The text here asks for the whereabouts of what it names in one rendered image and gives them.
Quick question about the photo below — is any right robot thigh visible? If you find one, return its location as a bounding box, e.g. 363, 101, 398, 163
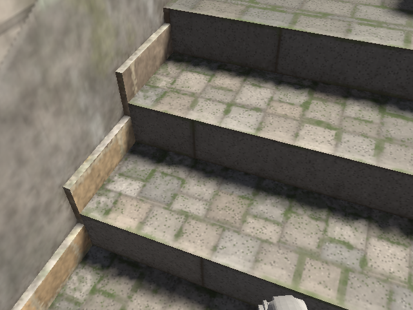
258, 295, 307, 310

